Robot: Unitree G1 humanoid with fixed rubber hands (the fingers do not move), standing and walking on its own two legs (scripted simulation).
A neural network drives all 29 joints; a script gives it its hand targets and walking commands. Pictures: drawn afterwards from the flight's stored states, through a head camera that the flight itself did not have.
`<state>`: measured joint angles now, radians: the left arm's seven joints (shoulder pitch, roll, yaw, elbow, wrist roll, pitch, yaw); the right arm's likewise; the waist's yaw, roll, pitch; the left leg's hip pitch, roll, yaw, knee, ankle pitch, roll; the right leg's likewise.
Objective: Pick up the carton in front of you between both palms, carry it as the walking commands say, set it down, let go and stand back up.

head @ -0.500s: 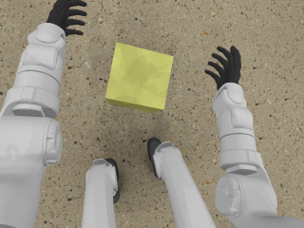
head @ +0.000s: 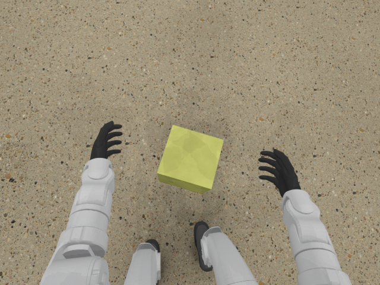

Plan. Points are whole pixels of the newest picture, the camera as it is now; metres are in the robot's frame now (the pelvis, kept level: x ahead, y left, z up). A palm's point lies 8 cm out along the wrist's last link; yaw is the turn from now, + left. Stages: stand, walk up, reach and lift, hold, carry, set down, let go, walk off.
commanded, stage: let go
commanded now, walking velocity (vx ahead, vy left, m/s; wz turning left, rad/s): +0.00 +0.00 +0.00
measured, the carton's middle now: (188, 162) +0.46 -0.09 -0.58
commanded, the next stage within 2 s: stand in 1.06 s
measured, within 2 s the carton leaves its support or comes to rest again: neither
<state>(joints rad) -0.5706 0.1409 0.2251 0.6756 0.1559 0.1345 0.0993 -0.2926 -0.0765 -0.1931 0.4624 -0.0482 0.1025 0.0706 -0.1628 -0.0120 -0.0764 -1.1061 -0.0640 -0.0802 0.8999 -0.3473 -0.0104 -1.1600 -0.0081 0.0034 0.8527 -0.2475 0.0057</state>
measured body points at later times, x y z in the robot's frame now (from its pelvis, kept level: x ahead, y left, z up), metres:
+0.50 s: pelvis +0.07 +0.00 +0.06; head +0.15 +0.00 +0.51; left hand +0.31 +0.20 -0.03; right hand +0.23 -0.25 -0.01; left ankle +0.02 +0.12 -0.67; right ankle +0.06 -0.12 -0.67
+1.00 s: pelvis +0.05 +0.00 +0.06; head +0.05 +0.00 +0.51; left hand +0.24 +0.22 -0.01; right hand +0.22 -0.24 +0.00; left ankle +0.02 +0.12 -0.67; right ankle +0.06 -0.12 -0.67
